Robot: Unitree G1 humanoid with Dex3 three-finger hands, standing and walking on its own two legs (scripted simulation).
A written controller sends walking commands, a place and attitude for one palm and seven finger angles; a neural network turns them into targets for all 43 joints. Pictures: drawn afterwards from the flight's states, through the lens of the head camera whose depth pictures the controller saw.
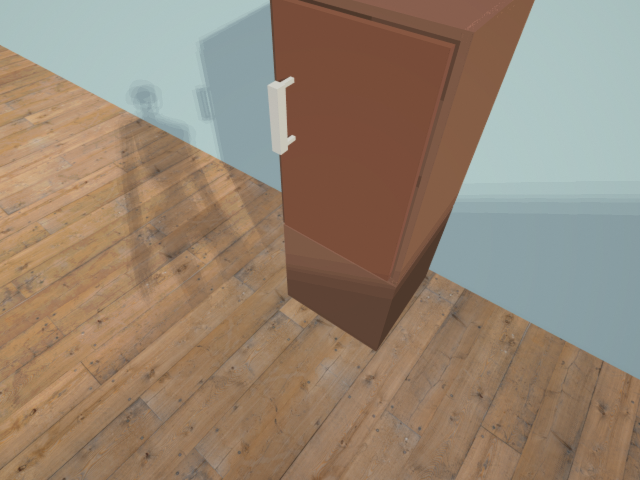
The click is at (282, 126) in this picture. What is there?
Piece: cupboard door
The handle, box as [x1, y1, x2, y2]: [267, 76, 295, 154]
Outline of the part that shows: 290,76 281,82 274,81 267,85 272,150 280,154 287,149 287,145 295,139 295,136 293,135 289,137 286,136 285,87 293,82 293,78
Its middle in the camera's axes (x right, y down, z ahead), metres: -0.08 -0.26 +0.82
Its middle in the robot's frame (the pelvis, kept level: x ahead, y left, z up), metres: +0.79 +0.12 +0.03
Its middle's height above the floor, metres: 0.81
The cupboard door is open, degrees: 0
